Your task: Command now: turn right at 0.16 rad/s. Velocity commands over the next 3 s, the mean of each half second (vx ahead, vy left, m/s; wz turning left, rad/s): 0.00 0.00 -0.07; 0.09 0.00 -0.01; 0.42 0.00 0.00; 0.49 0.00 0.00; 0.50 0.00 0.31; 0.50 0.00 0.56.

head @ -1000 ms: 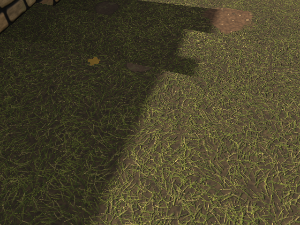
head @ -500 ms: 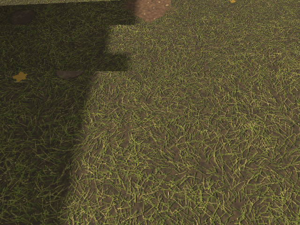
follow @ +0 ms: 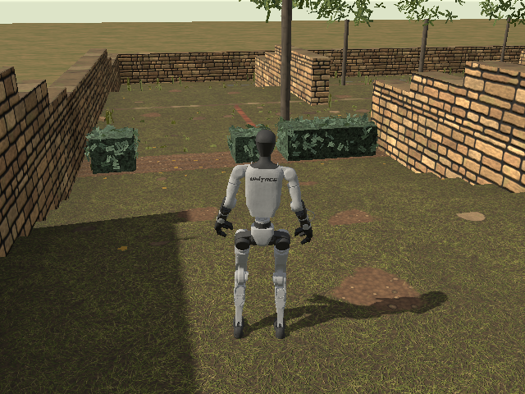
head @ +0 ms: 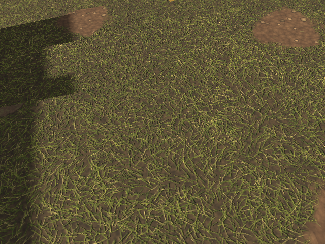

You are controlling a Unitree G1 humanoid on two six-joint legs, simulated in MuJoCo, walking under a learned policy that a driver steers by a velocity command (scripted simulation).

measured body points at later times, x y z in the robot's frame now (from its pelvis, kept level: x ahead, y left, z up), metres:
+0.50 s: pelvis +0.00 +0.00 +0.00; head +0.00 +0.01 +0.45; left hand +0.12 +0.26 -0.12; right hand +0.09 -0.26 -0.12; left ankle -0.01 +0.14 -0.73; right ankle -0.01 -0.11 -0.73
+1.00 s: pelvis +0.03 +0.01 -0.01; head +0.03 +0.01 +0.44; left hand +0.08 +0.27 -0.15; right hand +0.06 -0.26 -0.15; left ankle -0.01 +0.14 -0.73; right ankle -0.01 -0.11 -0.73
